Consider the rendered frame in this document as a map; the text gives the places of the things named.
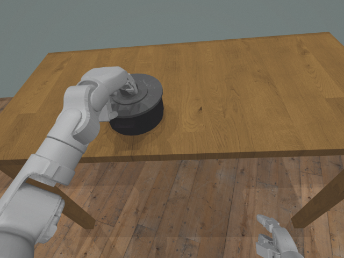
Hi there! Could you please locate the robot left upper arm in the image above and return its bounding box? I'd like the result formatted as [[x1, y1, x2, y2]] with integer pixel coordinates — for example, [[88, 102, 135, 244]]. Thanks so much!
[[0, 182, 65, 258]]

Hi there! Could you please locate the left robot hand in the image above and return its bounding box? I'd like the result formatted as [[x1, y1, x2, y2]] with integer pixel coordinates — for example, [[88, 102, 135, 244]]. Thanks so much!
[[81, 66, 138, 122]]

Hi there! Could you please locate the right robot hand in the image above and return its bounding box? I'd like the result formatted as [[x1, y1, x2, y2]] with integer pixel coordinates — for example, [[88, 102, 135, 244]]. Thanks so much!
[[256, 214, 298, 258]]

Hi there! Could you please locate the lid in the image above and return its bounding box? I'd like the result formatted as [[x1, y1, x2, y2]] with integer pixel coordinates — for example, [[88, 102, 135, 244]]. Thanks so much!
[[109, 74, 163, 118]]

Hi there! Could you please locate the left robot forearm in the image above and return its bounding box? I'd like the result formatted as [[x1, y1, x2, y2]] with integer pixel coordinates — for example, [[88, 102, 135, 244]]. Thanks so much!
[[0, 78, 109, 216]]

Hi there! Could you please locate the knob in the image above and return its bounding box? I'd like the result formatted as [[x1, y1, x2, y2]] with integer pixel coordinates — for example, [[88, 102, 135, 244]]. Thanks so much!
[[119, 80, 138, 96]]

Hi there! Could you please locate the table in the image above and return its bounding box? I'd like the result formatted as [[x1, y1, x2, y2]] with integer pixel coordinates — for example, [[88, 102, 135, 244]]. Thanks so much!
[[0, 32, 344, 229]]

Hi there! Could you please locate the pot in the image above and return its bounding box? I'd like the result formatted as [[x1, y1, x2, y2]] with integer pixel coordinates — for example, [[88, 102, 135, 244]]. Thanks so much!
[[109, 98, 164, 135]]

